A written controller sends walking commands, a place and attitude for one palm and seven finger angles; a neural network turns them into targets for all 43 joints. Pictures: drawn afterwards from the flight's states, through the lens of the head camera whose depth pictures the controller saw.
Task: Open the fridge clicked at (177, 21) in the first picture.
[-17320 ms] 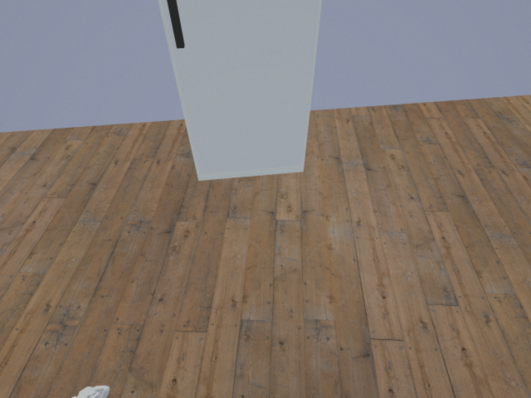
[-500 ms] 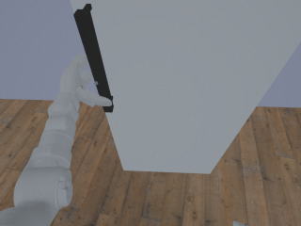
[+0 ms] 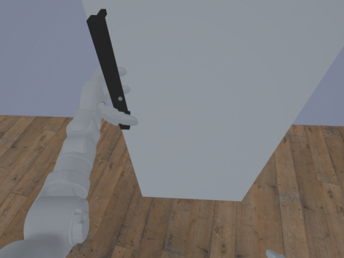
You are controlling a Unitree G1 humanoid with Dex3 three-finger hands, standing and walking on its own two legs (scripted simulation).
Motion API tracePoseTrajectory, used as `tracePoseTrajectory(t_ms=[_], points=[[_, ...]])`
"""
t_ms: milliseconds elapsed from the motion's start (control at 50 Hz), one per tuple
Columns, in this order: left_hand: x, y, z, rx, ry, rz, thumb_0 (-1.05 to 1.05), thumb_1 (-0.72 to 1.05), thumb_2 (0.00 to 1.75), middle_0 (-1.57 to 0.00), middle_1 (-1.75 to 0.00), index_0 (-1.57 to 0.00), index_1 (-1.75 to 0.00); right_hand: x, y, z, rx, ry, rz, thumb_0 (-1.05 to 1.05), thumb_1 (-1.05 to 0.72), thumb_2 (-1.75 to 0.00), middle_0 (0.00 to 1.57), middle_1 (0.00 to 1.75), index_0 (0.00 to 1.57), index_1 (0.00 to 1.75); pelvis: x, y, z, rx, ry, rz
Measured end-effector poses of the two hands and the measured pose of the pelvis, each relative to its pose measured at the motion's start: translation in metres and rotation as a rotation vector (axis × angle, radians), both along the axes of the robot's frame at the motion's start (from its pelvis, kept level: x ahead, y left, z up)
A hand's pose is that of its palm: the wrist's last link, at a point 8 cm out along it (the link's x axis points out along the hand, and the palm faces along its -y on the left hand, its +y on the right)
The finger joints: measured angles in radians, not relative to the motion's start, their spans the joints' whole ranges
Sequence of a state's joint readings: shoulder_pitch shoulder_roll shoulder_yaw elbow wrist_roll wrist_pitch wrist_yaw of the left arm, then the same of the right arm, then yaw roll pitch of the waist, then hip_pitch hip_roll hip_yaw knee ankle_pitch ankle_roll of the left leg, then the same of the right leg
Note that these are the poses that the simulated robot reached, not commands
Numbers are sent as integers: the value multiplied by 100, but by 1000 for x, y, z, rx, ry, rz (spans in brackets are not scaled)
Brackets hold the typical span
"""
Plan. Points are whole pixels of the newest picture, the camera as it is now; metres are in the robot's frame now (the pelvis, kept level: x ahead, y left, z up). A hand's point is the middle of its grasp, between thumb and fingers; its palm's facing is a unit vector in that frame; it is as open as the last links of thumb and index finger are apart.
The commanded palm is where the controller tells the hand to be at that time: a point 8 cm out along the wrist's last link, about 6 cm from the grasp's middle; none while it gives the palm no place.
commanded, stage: slide the fingers in behind the handle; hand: left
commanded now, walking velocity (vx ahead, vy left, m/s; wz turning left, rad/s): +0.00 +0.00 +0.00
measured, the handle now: (116, 79) +0.50 +0.15 +0.16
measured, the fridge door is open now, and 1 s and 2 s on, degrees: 0 0 0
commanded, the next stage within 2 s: grip the handle and tug to test in 0.46 s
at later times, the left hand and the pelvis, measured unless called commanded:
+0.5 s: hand (119, 99) +0.44 +0.13 +0.15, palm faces -0.04 -1.00 +0.01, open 14.1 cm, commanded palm +0.41 +0.19 +0.15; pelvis +0.00 +0.01 +0.00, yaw +0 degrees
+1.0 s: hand (119, 98) +0.44 +0.13 +0.15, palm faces -0.04 -1.00 +0.01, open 9.6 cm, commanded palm +0.41 +0.19 +0.15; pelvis +0.00 +0.01 +0.00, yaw -1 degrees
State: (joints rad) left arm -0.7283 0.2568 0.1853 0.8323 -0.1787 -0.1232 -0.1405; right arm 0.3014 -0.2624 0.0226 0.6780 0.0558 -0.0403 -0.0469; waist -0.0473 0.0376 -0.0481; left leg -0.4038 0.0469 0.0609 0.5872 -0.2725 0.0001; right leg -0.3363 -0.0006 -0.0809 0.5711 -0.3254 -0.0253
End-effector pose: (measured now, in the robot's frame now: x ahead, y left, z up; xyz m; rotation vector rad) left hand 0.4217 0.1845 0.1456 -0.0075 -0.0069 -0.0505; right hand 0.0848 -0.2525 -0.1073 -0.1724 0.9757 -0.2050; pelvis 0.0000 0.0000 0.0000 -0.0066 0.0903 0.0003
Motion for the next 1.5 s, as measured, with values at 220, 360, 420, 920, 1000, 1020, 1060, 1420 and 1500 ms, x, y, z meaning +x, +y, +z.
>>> tracePoseTrajectory(t_ms=[220,360,420,920,1000,1020,1060,1420,1500], points=[[-3,3,1,3,-10,10,-1,-50,30,-30,-120,-30,-120,-9,3,0,8,3,-12,1,-91,-90,21,30,20,30,-2,1,0,0,-5,-9],[-4,2,1,7,-10,18,-1,-50,30,-29,-120,-27,-119,-14,3,-1,7,11,-16,1,-91,-90,21,30,20,30,-3,4,0,0,-6,-9],[-4,1,1,6,-13,17,-1,-50,30,-28,-120,-26,-119,-15,3,-1,6,14,-15,1,-91,-90,21,30,20,30,-3,5,0,-1,-7,-8],[0,2,1,0,-7,10,0,-4,49,-34,-127,-34,-127,-9,8,1,6,6,-8,1,-91,-90,21,30,20,30,-2,7,0,-3,-2,-8],[0,3,0,1,-8,11,0,14,57,-36,-129,-35,-128,-9,7,1,5,3,-13,1,-91,-90,21,30,20,30,-1,6,1,-3,-1,-10],[0,3,0,1,-8,11,0,18,59,-36,-129,-35,-128,-9,7,1,4,4,-14,1,-91,-90,21,30,20,30,-1,6,1,-3,-1,-10],[1,3,0,0,-9,9,0,27,63,-37,-130,-36,-129,-10,6,1,3,7,-17,1,-91,-90,21,30,20,30,-1,6,1,-3,0,-12],[2,-1,0,2,-10,18,1,65,81,-34,-138,-34,-136,-6,4,1,10,15,-25,1,-91,-90,21,30,20,30,5,5,2,-1,0,-16],[1,-2,0,3,-9,21,1,66,81,-33,-139,-33,-137,-1,4,2,14,2,-25,1,-91,-90,21,30,20,30,7,4,2,0,-2,-18]])
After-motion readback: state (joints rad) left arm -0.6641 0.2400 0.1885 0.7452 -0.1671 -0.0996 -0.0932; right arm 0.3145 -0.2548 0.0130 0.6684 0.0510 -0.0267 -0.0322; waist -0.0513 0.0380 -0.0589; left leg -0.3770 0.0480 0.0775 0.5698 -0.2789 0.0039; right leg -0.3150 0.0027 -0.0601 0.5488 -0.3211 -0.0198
